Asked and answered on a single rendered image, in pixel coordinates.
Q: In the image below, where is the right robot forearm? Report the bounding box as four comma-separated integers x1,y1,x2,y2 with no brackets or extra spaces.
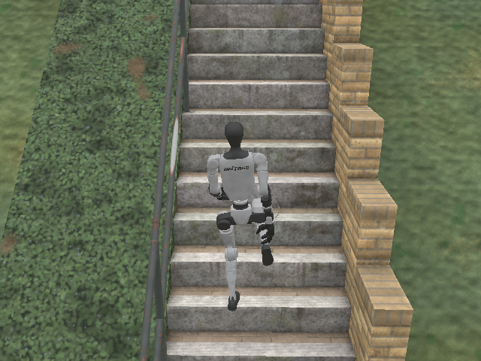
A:
261,185,274,224

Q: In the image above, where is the left robot forearm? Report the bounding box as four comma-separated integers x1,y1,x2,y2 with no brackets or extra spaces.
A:
208,184,222,198

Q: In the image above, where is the right robot upper arm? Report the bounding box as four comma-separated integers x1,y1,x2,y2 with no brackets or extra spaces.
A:
252,153,268,196

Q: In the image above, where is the left robot thigh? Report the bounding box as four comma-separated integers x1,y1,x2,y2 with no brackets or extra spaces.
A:
216,211,238,262

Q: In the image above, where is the robot left hand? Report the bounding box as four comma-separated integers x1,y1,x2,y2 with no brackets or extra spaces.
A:
217,187,229,200

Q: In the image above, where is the left robot upper arm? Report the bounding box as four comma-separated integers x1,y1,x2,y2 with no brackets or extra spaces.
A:
207,154,221,194

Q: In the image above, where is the robot right hand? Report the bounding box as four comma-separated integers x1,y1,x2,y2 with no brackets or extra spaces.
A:
256,223,274,244

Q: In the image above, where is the humanoid robot torso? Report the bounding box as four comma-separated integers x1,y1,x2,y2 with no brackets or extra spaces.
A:
219,150,255,226

